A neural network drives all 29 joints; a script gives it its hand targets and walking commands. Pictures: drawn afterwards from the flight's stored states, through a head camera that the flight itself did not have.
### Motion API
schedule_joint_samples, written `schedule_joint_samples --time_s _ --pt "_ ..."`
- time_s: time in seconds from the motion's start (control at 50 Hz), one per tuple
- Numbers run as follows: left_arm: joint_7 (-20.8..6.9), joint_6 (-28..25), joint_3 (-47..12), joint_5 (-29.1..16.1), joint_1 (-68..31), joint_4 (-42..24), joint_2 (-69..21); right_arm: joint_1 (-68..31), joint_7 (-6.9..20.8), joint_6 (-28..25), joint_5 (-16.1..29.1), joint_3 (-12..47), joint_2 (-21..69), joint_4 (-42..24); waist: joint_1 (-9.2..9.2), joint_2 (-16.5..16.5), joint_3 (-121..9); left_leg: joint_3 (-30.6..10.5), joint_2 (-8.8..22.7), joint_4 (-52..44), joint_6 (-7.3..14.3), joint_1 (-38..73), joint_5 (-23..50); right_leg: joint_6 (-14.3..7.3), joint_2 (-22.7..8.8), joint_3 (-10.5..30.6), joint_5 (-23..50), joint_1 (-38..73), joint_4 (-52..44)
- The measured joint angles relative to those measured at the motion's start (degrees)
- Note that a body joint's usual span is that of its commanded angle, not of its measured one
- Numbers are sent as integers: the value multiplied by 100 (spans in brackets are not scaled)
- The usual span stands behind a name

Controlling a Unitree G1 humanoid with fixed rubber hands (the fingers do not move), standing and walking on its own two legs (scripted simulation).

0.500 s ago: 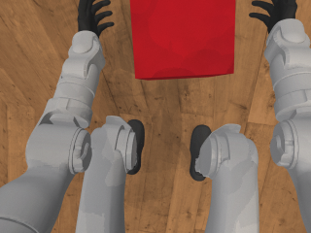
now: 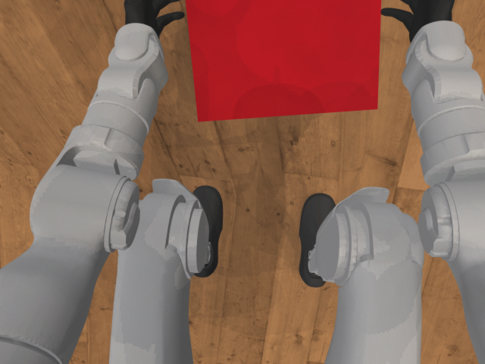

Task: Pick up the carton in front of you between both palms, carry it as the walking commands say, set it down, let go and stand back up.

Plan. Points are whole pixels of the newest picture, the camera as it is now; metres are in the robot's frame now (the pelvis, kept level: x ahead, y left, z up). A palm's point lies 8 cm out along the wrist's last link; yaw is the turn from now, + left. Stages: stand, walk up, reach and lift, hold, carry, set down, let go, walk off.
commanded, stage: reach and lift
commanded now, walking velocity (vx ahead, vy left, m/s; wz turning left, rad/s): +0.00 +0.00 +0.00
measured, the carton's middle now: (278, 47) +0.51 -0.02 -0.25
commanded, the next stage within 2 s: none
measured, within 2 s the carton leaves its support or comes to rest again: leaves its support in 0.56 s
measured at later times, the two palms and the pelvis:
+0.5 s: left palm (156, 18) +0.53 +0.13 -0.16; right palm (399, 12) +0.53 -0.17 -0.17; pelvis -0.01 +0.00 -0.01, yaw +0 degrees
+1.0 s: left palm out of the picture +0.49 +0.11 +0.03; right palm out of the picture +0.47 -0.18 +0.02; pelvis -0.01 +0.01 +0.09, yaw -5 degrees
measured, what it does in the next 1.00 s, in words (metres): rises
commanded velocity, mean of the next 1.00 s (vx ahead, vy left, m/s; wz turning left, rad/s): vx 0.00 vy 0.00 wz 0.00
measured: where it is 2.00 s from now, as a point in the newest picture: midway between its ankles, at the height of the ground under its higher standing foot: (257, 250)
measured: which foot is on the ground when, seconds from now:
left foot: down 0.00-1.00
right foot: down 0.00-1.00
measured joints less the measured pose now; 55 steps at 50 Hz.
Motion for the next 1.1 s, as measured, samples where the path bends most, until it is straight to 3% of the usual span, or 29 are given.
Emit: schedule_joint_samples --time_s 0.12,0.24,0.26,0.32,0.44,0.56,0.66,0.7,0.78,0.86,0.94,1.1 --pt "-4 -44 270 313 103 109 -110 -120 68 -8 -144 -45 180 276 16 -110 -180 36 47 -122 16 -3 33 12 48 35 75 -42 -122" --pt "-33 -66 -65 163 -237 99 -180 -409 -45 -120 -125 35 332 402 17 -76 14 48 -21 -220 14 -39 188 5 -13 49 169 -48 -188" --pt "59 -58 -47 147 -335 132 -221 -479 -77 -121 -145 39 340 433 4 -56 56 41 -34 -227 15 -46 212 7 -26 43 181 -43 -197" --pt "253 -115 152 196 -479 236 -264 -652 -132 -123 -204 95 351 560 -23 -13 146 25 -43 -220 23 -48 246 16 -30 27 211 -26 -207" --pt "264 60 723 551 -584 313 -352 -902 -61 114 -474 -45 418 771 -39 10 161 45 -42 -105 19 -78 252 22 7 62 240 -81 -89" --pt "259 427 713 481 -365 -90 -311 -610 -187 492 -463 40 490 248 -39 67 47 -18 -164 63 -67 -136 208 50 77 91 259 -168 55" --pt "328 746 849 431 401 -958 -542 195 -289 820 -348 18 599 -634 11 116 -384 -107 -273 128 -129 50 63 125 200 112 209 -31 44" --pt "295 862 1073 627 772 -1286 -707 478 -268 1009 -493 -183 729 -931 5 105 -654 -147 -298 47 -235 171 8 158 266 131 206 71 -66" --pt "162 1180 1549 1155 1368 -1821 -1034 966 -163 1361 -1016 -803 1124 -1358 -72 57 -1297 -172 -280 -268 -169 454 -62 204 359 154 246 327 -436" --pt "-68 1495 2217 1993 1459 -1772 -1348 1193 70 1587 -1785 -1641 1492 -1297 -116 -19 -1867 -160 -222 -749 -102 757 -9 205 404 173 330 619 -938" --pt "-235 1721 2709 2664 1515 -1875 -1622 1390 249 1792 -2338 -2087 1695 -1439 -32 -121 -2237 -165 -267 -1282 -119 1048 92 221 483 229 469 885 -1488" --pt "-502 1898 2789 2906 1917 -2422 -1802 1749 391 1902 -2818 -2494 2086 -1932 -11 -133 -2629 -221 -326 -2085 -65 1521 217 215 438 232 564 1394 -2294"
